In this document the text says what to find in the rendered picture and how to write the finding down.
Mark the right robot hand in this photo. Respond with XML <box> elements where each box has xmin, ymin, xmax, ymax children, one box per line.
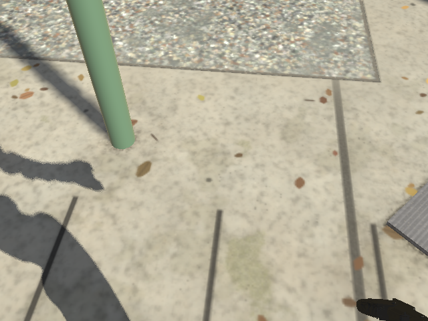
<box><xmin>356</xmin><ymin>298</ymin><xmax>428</xmax><ymax>321</ymax></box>

